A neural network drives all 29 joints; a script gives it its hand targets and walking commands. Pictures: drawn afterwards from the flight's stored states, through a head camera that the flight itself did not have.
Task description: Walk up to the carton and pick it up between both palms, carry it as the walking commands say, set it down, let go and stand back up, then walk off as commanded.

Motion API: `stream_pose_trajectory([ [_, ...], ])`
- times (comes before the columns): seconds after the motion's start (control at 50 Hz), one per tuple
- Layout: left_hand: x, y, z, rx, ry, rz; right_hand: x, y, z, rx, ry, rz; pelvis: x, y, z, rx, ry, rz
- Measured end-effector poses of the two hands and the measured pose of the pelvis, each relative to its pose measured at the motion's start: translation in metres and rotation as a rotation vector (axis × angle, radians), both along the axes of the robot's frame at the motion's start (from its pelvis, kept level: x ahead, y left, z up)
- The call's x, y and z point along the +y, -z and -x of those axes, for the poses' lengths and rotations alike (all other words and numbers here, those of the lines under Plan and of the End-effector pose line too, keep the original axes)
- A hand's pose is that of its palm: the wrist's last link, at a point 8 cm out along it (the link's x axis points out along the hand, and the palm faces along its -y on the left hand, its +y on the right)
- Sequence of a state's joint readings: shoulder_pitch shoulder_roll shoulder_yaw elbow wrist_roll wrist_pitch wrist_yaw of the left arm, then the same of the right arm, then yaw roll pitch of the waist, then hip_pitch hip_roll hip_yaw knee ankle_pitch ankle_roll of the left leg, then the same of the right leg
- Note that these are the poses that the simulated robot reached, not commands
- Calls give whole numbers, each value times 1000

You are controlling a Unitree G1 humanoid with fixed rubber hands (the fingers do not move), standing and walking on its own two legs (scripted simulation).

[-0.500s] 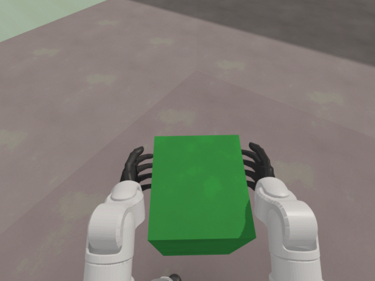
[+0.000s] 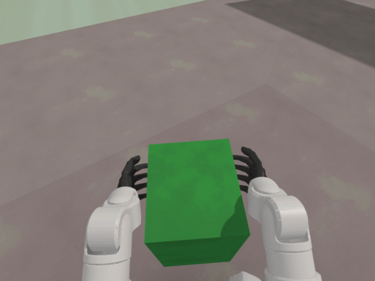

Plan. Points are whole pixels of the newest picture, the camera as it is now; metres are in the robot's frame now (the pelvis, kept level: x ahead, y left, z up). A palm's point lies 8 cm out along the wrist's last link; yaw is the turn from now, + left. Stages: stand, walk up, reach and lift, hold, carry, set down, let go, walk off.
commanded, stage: carry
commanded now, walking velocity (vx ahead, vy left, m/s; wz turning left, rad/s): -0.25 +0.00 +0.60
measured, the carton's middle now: (193, 208) +0.26 +0.00 +0.01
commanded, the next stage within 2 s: none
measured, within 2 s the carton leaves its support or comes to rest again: neither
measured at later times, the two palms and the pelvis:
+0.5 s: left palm out of the picture +0.03 +0.17 +0.11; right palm out of the picture +0.09 -0.07 +0.10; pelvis -0.19 +0.00 +0.02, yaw +13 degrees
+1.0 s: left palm out of the picture -0.26 +0.27 +0.09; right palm out of the picture -0.11 +0.07 +0.11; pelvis -0.40 +0.01 +0.01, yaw +34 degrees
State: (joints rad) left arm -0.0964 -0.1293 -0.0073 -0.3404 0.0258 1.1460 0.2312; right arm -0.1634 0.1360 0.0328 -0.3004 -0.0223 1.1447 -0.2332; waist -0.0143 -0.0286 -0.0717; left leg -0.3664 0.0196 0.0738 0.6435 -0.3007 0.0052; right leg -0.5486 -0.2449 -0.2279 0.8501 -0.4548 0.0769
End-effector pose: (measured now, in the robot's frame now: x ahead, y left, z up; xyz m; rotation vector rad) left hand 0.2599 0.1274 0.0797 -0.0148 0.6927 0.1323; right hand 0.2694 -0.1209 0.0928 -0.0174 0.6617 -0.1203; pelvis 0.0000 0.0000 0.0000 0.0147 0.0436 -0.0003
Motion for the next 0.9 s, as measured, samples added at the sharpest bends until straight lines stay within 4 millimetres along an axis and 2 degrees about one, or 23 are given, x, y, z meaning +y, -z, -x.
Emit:
stream_pose_trajectory([
  [0.08,33,4,44,31,-84,18,34,3,24,31,-86,20,12,-7,31,-2,-44,35],
  [0.16,48,-6,73,-9,-124,20,51,-6,46,-9,-121,21,18,-10,59,7,-82,48],
  [0.24,51,-18,99,-48,-131,7,54,-16,71,-47,-125,5,18,-12,87,20,-113,56],
  [0.32,45,-23,129,-54,-131,-25,48,-14,100,-54,-126,-25,13,-10,118,33,-145,60],
  [0.38,40,-23,158,-47,-142,-61,43,-6,125,-47,-139,-60,6,-7,145,31,-179,61],
  [0.44,40,-22,195,1,-172,-73,44,-1,155,2,-176,-63,0,-15,168,15,-204,21],
  [0.58,52,-38,262,-28,-261,-73,62,-18,201,-27,-259,-74,-4,-23,217,0,-294,-65],
  [0.68,80,-36,318,-55,-350,-61,97,-24,234,-53,-345,-67,3,-16,261,10,-396,-59],
  [0.78,120,-9,396,-25,-467,-13,151,-7,285,-22,-463,-16,16,-2,314,0,-484,-23],
  [0.84,132,2,445,26,-542,20,172,1,319,27,-542,23,17,-7,342,-18,-517,16],
  [0.9,139,1,482,19,-599,30,186,-1,345,20,-599,34,14,-10,365,-19,-550,37],
])
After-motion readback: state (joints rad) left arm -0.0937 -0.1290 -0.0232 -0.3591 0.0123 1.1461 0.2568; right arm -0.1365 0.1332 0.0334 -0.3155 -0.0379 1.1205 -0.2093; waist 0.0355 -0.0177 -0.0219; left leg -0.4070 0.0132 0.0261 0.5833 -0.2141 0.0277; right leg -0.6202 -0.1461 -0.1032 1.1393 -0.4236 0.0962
